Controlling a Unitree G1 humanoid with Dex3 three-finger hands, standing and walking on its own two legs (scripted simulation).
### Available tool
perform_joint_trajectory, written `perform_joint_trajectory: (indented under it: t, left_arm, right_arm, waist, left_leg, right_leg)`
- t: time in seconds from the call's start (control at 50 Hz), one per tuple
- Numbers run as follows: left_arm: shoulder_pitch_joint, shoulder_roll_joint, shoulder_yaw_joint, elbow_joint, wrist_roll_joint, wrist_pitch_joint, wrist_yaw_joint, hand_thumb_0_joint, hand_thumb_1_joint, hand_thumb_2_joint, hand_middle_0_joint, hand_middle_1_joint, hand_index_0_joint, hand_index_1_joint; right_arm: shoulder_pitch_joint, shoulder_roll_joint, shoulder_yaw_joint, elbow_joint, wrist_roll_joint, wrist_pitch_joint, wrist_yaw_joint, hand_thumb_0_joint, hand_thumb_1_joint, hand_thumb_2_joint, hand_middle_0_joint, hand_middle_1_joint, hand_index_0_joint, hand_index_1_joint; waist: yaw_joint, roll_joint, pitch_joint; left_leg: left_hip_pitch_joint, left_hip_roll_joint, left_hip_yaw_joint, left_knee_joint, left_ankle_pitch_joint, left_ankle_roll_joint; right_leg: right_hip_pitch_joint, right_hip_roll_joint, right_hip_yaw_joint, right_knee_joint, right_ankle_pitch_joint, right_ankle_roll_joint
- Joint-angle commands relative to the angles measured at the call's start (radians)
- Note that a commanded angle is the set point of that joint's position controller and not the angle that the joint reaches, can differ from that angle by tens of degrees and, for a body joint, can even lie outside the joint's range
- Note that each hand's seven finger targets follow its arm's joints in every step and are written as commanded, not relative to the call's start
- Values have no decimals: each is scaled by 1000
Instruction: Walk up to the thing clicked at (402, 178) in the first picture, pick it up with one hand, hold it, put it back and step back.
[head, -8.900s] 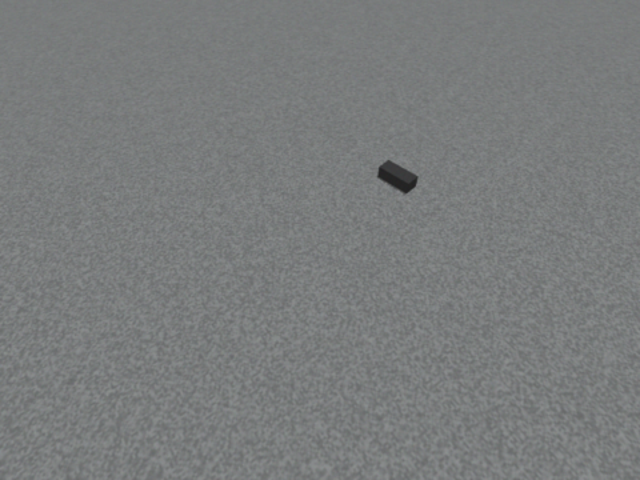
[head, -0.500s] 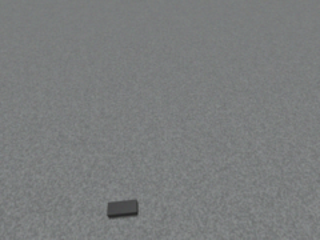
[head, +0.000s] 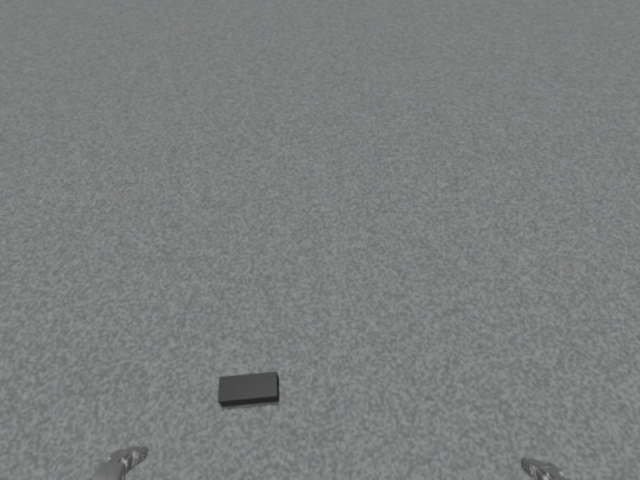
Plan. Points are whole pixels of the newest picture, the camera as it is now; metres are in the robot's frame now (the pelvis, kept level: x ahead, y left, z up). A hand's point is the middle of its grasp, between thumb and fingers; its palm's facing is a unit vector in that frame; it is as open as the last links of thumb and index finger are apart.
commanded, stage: rise first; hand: left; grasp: from above
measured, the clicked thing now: (249, 389) +0.44 +0.24 -0.75
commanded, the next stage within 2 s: none
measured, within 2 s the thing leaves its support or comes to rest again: neither
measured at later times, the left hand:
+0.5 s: hand out of the picture +0.14 +0.26 -0.21, palm faces -0.14 -0.88 -0.45, open 13.9 cm
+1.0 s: hand (174, 479) +0.17 +0.28 -0.32, palm faces -0.39 -0.67 -0.63, open 14.2 cm
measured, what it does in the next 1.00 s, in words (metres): lowers itself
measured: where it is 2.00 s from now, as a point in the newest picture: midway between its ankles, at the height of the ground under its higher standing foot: outside the picture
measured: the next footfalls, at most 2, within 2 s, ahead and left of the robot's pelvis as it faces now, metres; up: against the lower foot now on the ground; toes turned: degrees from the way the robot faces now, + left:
none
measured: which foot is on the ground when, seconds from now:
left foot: down 0.00-1.00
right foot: down 0.00-1.00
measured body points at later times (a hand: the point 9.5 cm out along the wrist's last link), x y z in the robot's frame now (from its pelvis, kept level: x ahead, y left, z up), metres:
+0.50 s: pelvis -0.01 +0.01 -0.07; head +0.08 +0.02 +0.37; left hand +0.15 +0.30 -0.18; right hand +0.14 -0.25 -0.17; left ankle +0.01 +0.13 -0.74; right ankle -0.01 -0.13 -0.74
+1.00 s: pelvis -0.03 +0.01 -0.18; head +0.12 +0.02 +0.24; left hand +0.19 +0.31 -0.29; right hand +0.17 -0.25 -0.27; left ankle +0.01 +0.13 -0.74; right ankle -0.01 -0.13 -0.74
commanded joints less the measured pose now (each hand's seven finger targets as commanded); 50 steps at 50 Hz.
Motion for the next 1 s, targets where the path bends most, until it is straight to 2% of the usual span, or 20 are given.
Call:
perform_joint_trajectory:
  t: [0.0,0.02,0.06,0.1,0.12,0.14,0.16,0.2,0.26,0.3,0.36,0.46,0.6,0.68,0.72,0.78,0.84,0.92,0.96,0.98]
  left_arm:
    - [-87,237,104,-5,90,-16,-24,0,204,897,-117,-957,-154,-919]
    - [-24,258,134,-2,122,-11,-32,0,124,920,-97,-985,-131,-950]
    - [5,255,154,-123,138,-3,-23,0,-36,931,-78,-1039,-111,-1005]
    - [27,205,127,-137,154,35,-4,0,-196,948,-49,-1077,-82,-1043]
    - [3,178,106,-157,159,54,3,0,-266,959,-46,-1074,-71,-1048]
    - [-13,183,103,-181,167,71,10,0,-327,969,-47,-1074,-65,-1055]
    - [-2,207,125,-212,169,87,20,0,-407,967,-50,-1079,-66,-1063]
    - [30,173,111,-263,166,111,25,0,-498,977,-55,-1077,-62,-1070]
    - [-18,172,109,-330,181,116,32,0,-541,978,-62,-1082,-66,-1078]
    - [-15,178,121,-396,193,103,35,0,-560,985,-66,-1092,-69,-1089]
    - [64,183,142,-487,211,93,39,0,-554,986,-66,-1093,-67,-1092]
    - [174,182,132,-628,256,131,44,0,-554,1002,-67,-1083,-61,-1090]
    - [234,146,104,-684,287,191,50,0,-560,988,-66,-1072,-67,-1072]
    - [270,144,110,-728,301,194,51,0,-544,976,-64,-1076,-71,-1069]
    - [233,158,110,-749,313,186,52,0,-560,985,-66,-1072,-66,-1072]
    - [154,172,98,-697,362,153,55,0,-584,991,-73,-1075,-71,-1078]
    - [52,220,118,-646,428,90,65,0,-583,997,-73,-1059,-65,-1068]
    - [1,204,65,-685,506,19,87,0,-557,984,-70,-1074,-72,-1071]
    - [-33,224,54,-639,551,-3,107,0,-550,980,-69,-1077,-75,-1072]
    - [-72,253,74,-607,574,-14,120,0,-573,995,-72,-1073,-71,-1074]
  right_arm:
    - [78,-132,-75,-149,-17,-23,-12,0,-900,-899,200,300,200,300]
    - [87,-132,-86,-167,-23,-23,-5,0,-902,-899,200,300,200,300]
    - [85,-119,-97,-228,-22,-23,2,0,-901,-899,200,300,200,300]
    - [59,-105,-89,-273,-18,-23,5,0,-887,-895,200,300,200,300]
    - [52,-104,-90,-290,-16,-24,7,0,-872,-892,200,300,200,300]
    - [42,-103,-90,-308,-12,-26,9,0,-868,-891,200,300,200,300]
    - [36,-100,-93,-327,-12,-27,9,0,-869,-892,200,300,200,300]
    - [40,-97,-93,-359,-11,-36,15,0,-860,-890,200,300,200,300]
    - [50,-93,-99,-371,-18,-61,13,0,-869,-892,200,300,200,300]
    - [57,-83,-98,-385,-23,-78,13,0,-881,-895,200,300,200,300]
    - [63,-75,-102,-405,-28,-99,5,0,-872,-893,200,300,200,300]
    - [61,-74,-104,-428,-31,-112,-2,0,-861,-890,200,300,200,300]
    - [37,-65,-97,-459,-34,-131,-4,0,-883,-895,200,300,200,300]
    - [22,-60,-93,-481,-37,-148,0,0,-883,-895,200,300,200,300]
    - [16,-64,-92,-488,-38,-157,4,0,-882,-895,200,300,200,300]
    - [-6,-68,-89,-479,-40,-172,8,0,-905,-902,200,300,200,300]
    - [-20,-83,-99,-468,-44,-186,16,0,-896,-899,200,300,200,300]
    - [-24,-101,-109,-460,-41,-201,27,0,-887,-897,200,300,200,300]
    - [-25,-110,-115,-433,-36,-199,31,0,-892,-899,200,300,200,300]
    - [-25,-116,-117,-417,-35,-197,34,0,-902,-902,200,300,200,300]
  waist:
    - [-24,-56,-215]
    - [18,-37,-258]
    - [49,56,-360]
    - [41,70,-295]
    - [21,42,-267]
    - [17,37,-250]
    - [20,25,-257]
    - [10,13,-257]
    - [-13,-13,-269]
    - [-14,-9,-299]
    - [-7,31,-368]
    - [-6,65,-422]
    - [-24,31,-397]
    - [-14,55,-416]
    - [-27,55,-417]
    - [-39,61,-406]
    - [-36,70,-443]
    - [-37,112,-591]
    - [-39,98,-636]
    - [-37,82,-657]
  left_leg:
    - [-56,-42,22,110,139,29]
    - [-86,-46,20,144,166,25]
    - [-62,-51,24,160,194,11]
    - [-113,-50,16,163,149,4]
    - [-143,-43,13,177,117,6]
    - [-169,-38,8,188,91,5]
    - [-193,-36,6,202,69,8]
    - [-221,-29,4,230,24,9]
    - [-287,-25,-2,316,-2,14]
    - [-334,-27,1,373,-27,19]
    - [-351,-21,-3,437,-2,17]
    - [-345,-8,-24,484,76,15]
    - [-461,-9,-28,566,32,22]
    - [-503,-7,-34,614,21,19]
    - [-543,-7,-40,643,-5,19]
    - [-638,-5,-48,719,-60,19]
    - [-750,-8,-57,819,-134,18]
    - [-782,-10,-71,909,-140,10]
    - [-827,-12,-65,982,-95,16]
    - [-859,-14,-64,1017,-78,19]
  right_leg:
    - [-93,27,17,90,176,-23]
    - [-83,28,15,124,186,-27]
    - [-76,31,19,160,190,-33]
    - [-135,34,12,165,132,-36]
    - [-170,38,10,174,101,-33]
    - [-196,40,5,186,73,-33]
    - [-214,40,5,195,50,-34]
    - [-258,44,0,229,-1,-32]
    - [-347,42,5,302,-21,-26]
    - [-387,36,14,355,-37,-24]
    - [-440,36,19,432,-15,-25]
    - [-468,36,14,491,29,-27]
    - [-542,37,11,548,2,-26]
    - [-609,38,7,612,-25,-30]
    - [-649,38,6,647,-42,-29]
    - [-773,37,10,736,-92,-31]
    - [-911,33,14,850,-154,-31]
    - [-1024,30,15,971,-153,-33]
    - [-1070,33,15,1022,-118,-34]
    - [-1095,36,14,1051,-107,-34]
